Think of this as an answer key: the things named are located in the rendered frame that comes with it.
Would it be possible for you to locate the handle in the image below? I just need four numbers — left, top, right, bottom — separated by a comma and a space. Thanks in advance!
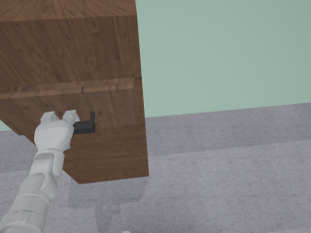
73, 111, 96, 135

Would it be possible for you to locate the robot left hand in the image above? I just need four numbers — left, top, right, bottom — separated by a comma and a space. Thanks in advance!
34, 110, 80, 152

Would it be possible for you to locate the cabinet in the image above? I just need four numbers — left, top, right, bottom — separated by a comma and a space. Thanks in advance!
0, 0, 150, 184

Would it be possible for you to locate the robot left forearm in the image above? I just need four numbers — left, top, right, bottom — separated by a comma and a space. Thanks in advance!
0, 149, 65, 233

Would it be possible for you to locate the drawer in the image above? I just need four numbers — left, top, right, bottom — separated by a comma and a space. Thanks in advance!
0, 78, 138, 136

